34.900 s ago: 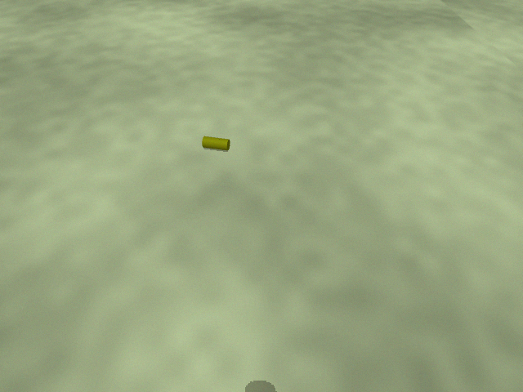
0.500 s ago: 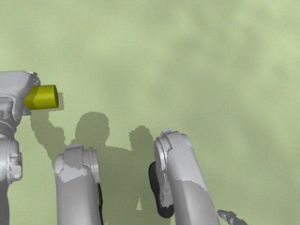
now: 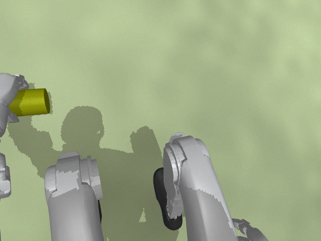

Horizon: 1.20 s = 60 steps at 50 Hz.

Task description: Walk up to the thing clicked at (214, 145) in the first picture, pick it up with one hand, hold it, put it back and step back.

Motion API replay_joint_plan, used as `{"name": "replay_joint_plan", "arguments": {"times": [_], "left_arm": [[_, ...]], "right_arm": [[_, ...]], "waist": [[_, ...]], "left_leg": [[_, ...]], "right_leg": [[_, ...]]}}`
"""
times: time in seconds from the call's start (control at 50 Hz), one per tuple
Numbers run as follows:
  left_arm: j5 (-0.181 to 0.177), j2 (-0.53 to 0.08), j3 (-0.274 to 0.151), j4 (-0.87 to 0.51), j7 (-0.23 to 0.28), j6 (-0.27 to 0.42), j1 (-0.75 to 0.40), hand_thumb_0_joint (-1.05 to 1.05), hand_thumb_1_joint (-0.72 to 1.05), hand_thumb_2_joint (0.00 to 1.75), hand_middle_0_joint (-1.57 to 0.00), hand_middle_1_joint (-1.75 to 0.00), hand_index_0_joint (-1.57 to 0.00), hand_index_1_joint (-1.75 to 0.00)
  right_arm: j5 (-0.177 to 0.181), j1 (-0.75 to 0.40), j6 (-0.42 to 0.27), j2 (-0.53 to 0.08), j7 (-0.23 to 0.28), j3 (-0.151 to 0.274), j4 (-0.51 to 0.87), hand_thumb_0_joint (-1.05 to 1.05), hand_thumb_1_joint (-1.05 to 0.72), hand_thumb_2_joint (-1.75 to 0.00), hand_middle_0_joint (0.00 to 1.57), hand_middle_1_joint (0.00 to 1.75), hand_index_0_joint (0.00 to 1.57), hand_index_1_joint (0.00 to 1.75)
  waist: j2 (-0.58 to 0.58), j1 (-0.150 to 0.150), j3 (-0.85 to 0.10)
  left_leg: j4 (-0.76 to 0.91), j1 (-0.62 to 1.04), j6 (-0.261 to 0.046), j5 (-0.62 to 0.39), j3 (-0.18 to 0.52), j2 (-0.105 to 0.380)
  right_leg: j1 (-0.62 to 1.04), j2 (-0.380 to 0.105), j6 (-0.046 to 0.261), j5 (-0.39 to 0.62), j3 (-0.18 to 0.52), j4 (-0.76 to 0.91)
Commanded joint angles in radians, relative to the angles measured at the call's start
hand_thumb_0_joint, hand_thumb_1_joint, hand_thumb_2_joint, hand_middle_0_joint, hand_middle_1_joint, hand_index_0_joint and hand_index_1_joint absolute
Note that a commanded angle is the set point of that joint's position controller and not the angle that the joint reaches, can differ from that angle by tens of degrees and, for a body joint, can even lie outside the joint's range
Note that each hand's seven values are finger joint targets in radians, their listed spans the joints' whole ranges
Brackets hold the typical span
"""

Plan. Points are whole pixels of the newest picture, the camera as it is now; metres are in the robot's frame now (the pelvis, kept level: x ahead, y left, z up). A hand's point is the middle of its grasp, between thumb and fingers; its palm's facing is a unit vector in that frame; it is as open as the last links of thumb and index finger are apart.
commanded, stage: rest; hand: left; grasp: from above
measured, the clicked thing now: (12, 103) +0.45 +0.31 -0.24
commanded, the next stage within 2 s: open in 1.06 s
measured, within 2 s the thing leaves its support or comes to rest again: rests again in 0.88 s
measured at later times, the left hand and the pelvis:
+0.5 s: hand (16, 102) +0.46 +0.30 -0.24, palm faces -0.46 -0.10 -0.88, open 9.4 cm; pelvis +0.00 +0.00 -0.01, yaw -3 degrees
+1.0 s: hand (13, 102) +0.46 +0.31 -0.25, palm faces -0.46 -0.10 -0.88, open 9.3 cm; pelvis +0.00 +0.01 -0.02, yaw -4 degrees
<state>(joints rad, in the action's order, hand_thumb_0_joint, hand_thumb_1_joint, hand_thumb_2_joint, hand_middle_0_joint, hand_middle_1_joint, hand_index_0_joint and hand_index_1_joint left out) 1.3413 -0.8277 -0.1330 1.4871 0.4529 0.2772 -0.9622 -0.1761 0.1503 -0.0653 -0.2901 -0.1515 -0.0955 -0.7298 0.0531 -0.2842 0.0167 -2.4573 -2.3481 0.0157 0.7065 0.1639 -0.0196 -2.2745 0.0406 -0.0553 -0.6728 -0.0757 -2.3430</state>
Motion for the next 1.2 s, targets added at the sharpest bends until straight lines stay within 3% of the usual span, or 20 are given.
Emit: {"name": "replay_joint_plan", "arguments": {"times": [0.0,0.08,0.12,0.18,0.22,0.26,0.32,0.34,0.36,0.38,0.4,0.42,0.46,0.48,0.5,0.54,0.58,0.8,1.14,1.18], "left_arm": [[-0.018,-0.273,-0.030,-0.158,0.075,-0.011,-0.367,0.00,0.79,0.66,-1.15,-0.46,-1.15,-0.46],[-0.022,-0.296,-0.042,-0.126,0.091,-0.015,-0.377,0.00,0.75,0.63,-1.12,-0.44,-1.12,-0.44],[-0.032,-0.256,-0.012,-0.039,0.094,-0.021,-0.349,0.00,0.74,0.60,-1.10,-0.44,-1.11,-0.44],[-0.023,-0.317,-0.039,-0.058,0.101,-0.018,-0.367,0.00,0.74,0.58,-1.10,-0.43,-1.11,-0.43],[-0.028,-0.289,-0.012,0.007,0.099,-0.023,-0.344,0.00,0.75,0.60,-1.11,-0.45,-1.11,-0.45],[-0.022,-0.366,-0.061,-0.045,0.107,-0.016,-0.366,0.00,0.78,0.57,-1.11,-0.47,-1.12,-0.46],[-0.026,-0.310,-0.017,0.008,0.109,-0.019,-0.341,0.00,0.79,0.56,-1.13,-0.44,-1.14,-0.43],[-0.017,-0.376,-0.058,-0.042,0.115,-0.016,-0.364,0.00,0.81,0.57,-1.13,-0.47,-1.15,-0.45],[-0.022,-0.345,-0.033,0.021,0.115,-0.021,-0.321,0.00,0.80,0.56,-1.14,-0.45,-1.15,-0.43],[-0.027,-0.371,-0.056,-0.032,0.118,-0.014,-0.363,0.00,0.81,0.56,-1.14,-0.45,-1.15,-0.44],[-0.015,-0.388,-0.063,-0.032,0.121,-0.010,-0.350,0.00,0.82,0.56,-1.14,-0.46,-1.16,-0.44],[-0.018,-0.364,-0.050,-0.014,0.122,-0.014,-0.331,0.00,0.80,0.59,-1.15,-0.45,-1.15,-0.44],[-0.005,-0.417,-0.093,-0.015,0.134,-0.012,-0.338,0.00,0.83,0.57,-1.15,-0.46,-1.17,-0.44],[-0.001,-0.387,-0.070,-0.021,0.134,-0.011,-0.356,0.00,0.83,0.61,-1.16,-0.46,-1.16,-0.45],[-0.005,-0.416,-0.094,-0.017,0.141,-0.009,-0.343,0.00,0.84,0.58,-1.16,-0.45,-1.17,-0.44],[-0.005,-0.345,-0.032,0.006,0.135,-0.009,-0.347,0.00,0.85,0.57,-1.17,-0.44,-1.18,-0.43],[0.003,-0.404,-0.063,-0.006,0.138,-0.010,-0.346,0.00,0.84,0.59,-1.17,-0.46,-1.18,-0.45],[0.002,-0.415,-0.058,0.045,0.135,-0.009,-0.337,0.00,0.87,0.59,-1.19,-0.44,-1.19,-0.43],[0.003,-0.385,0.018,0.144,0.168,0.005,-0.340,0.00,0.80,0.55,-1.13,-0.44,-1.14,-0.43],[0.009,-0.388,0.020,0.150,0.175,0.006,-0.353,0.00,0.64,0.54,-0.97,-0.48,-0.98,-0.47]], "right_arm": [[0.002,0.213,-0.009,-0.273,0.006,0.085,-0.013,0.00,-0.90,-0.90,0.20,0.30,0.20,0.30],[-0.005,0.218,-0.015,-0.274,0.000,0.066,-0.022,0.00,-0.89,-0.89,0.20,0.30,0.20,0.30],[-0.005,0.207,-0.023,-0.275,-0.002,0.055,-0.017,0.00,-0.89,-0.89,0.20,0.30,0.20,0.30],[-0.011,0.221,-0.029,-0.288,-0.005,0.045,-0.019,0.00,-0.89,-0.89,0.20,0.30,0.20,0.30],[-0.013,0.203,-0.035,-0.284,-0.011,0.031,-0.017,0.00,-0.90,-0.90,0.20,0.30,0.20,0.30],[-0.017,0.199,-0.041,-0.301,-0.010,0.031,0.003,0.00,-0.89,-0.89,0.20,0.30,0.20,0.30],[-0.019,0.192,-0.047,-0.299,-0.014,0.015,-0.007,0.00,-0.89,-0.90,0.20,0.30,0.20,0.30],[-0.026,0.197,-0.051,-0.309,-0.015,0.016,0.008,0.00,-0.89,-0.89,0.20,0.30,0.20,0.30],[-0.017,0.186,-0.049,-0.305,-0.015,0.008,0.001,0.00,-0.90,-0.90,0.20,0.30,0.20,0.30],[-0.022,0.190,-0.053,-0.322,-0.016,0.014,0.014,0.00,-0.90,-0.90,0.20,0.30,0.20,0.30],[-0.026,0.183,-0.055,-0.319,-0.017,0.009,0.018,0.00,-0.89,-0.90,0.20,0.30,0.20,0.30],[-0.026,0.183,-0.051,-0.315,-0.016,0.005,0.009,0.00,-0.90,-0.90,0.20,0.30,0.20,0.30],[-0.034,0.200,-0.055,-0.329,-0.019,0.009,0.011,0.00,-0.89,-0.90,0.20,0.30,0.20,0.30],[-0.040,0.194,-0.059,-0.329,-0.021,0.003,0.019,0.00,-0.89,-0.90,0.20,0.30,0.20,0.30],[-0.039,0.194,-0.058,-0.328,-0.022,0.006,0.007,0.00,-0.89,-0.90,0.20,0.30,0.20,0.30],[-0.042,0.173,-0.064,-0.317,-0.027,-0.007,0.021,0.00,-0.90,-0.90,0.20,0.30,0.20,0.30],[-0.049,0.179,-0.070,-0.331,-0.029,-0.005,0.018,0.00,-0.90,-0.90,0.20,0.30,0.20,0.30],[-0.059,0.177,-0.081,-0.357,-0.041,-0.023,0.020,0.00,-0.90,-0.90,0.20,0.30,0.20,0.30],[-0.069,0.146,-0.109,-0.363,-0.057,-0.070,0.039,0.00,-0.90,-0.90,0.20,0.30,0.20,0.30],[-0.071,0.141,-0.112,-0.367,-0.058,-0.076,0.047,0.00,-0.89,-0.90,0.20,0.30,0.20,0.30]], "waist": [[-0.469,-0.020,-0.725],[-0.416,-0.034,-0.714],[-0.398,-0.042,-0.675],[-0.408,-0.046,-0.683],[-0.388,-0.052,-0.664],[-0.403,-0.047,-0.687],[-0.408,-0.056,-0.654],[-0.423,-0.062,-0.677],[-0.432,-0.039,-0.655],[-0.435,-0.067,-0.645],[-0.448,-0.050,-0.663],[-0.444,-0.052,-0.661],[-0.441,-0.066,-0.654],[-0.438,-0.084,-0.636],[-0.450,-0.068,-0.645],[-0.460,-0.082,-0.594],[-0.458,-0.080,-0.609],[-0.476,-0.106,-0.535],[-0.459,-0.142,-0.493],[-0.447,-0.147,-0.474]], "left_leg": [[0.263,0.613,-0.025,-0.231,-0.097,0.013],[0.232,0.555,-0.035,-0.247,-0.095,0.014],[0.230,0.535,-0.035,-0.241,-0.090,0.015],[0.218,0.535,-0.035,-0.264,-0.087,0.014],[0.207,0.504,-0.039,-0.244,-0.088,0.016],[0.197,0.523,-0.037,-0.265,-0.087,0.017],[0.197,0.516,-0.033,-0.247,-0.084,0.018],[0.186,0.533,-0.034,-0.269,-0.084,0.020],[0.199,0.527,-0.030,-0.246,-0.084,0.018],[0.186,0.520,-0.029,-0.259,-0.081,0.019],[0.196,0.533,-0.026,-0.255,-0.077,0.019],[0.194,0.541,-0.027,-0.251,-0.075,0.022],[0.176,0.531,-0.027,-0.270,-0.077,0.024],[0.166,0.527,-0.028,-0.272,-0.076,0.023],[0.173,0.531,-0.028,-0.263,-0.073,0.026],[0.177,0.516,-0.024,-0.235,-0.070,0.025],[0.171,0.518,-0.028,-0.231,-0.067,0.028],[0.179,0.521,-0.017,-0.236,-0.037,0.032],[0.188,0.500,-0.021,-0.203,-0.013,0.043],[0.188,0.484,-0.021,-0.184,-0.005,0.043]], "right_leg": [[0.295,0.018,0.088,0.246,-0.116,0.181],[0.336,0.024,0.080,0.272,-0.117,0.179],[0.323,0.027,0.083,0.267,-0.121,0.177],[0.355,0.026,0.078,0.289,-0.129,0.171],[0.364,0.034,0.079,0.282,-0.123,0.176],[0.377,0.032,0.080,0.298,-0.129,0.170],[0.367,0.036,0.082,0.277,-0.135,0.173],[0.389,0.037,0.080,0.305,-0.138,0.167],[0.366,0.036,0.086,0.272,-0.136,0.166],[0.361,0.035,0.086,0.280,-0.147,0.161],[0.370,0.037,0.089,0.275,-0.146,0.158],[0.369,0.039,0.087,0.274,-0.150,0.159],[0.375,0.038,0.084,0.294,-0.151,0.154],[0.365,0.038,0.082,0.297,-0.154,0.153],[0.373,0.039,0.084,0.291,-0.153,0.156],[0.337,0.041,0.088,0.262,-0.159,0.154],[0.354,0.046,0.085,0.267,-0.159,0.158],[0.314,0.045,0.087,0.257,-0.188,0.140],[0.328,0.058,0.076,0.257,-0.198,0.143],[0.313,0.055,0.076,0.245,-0.204,0.142]]}}
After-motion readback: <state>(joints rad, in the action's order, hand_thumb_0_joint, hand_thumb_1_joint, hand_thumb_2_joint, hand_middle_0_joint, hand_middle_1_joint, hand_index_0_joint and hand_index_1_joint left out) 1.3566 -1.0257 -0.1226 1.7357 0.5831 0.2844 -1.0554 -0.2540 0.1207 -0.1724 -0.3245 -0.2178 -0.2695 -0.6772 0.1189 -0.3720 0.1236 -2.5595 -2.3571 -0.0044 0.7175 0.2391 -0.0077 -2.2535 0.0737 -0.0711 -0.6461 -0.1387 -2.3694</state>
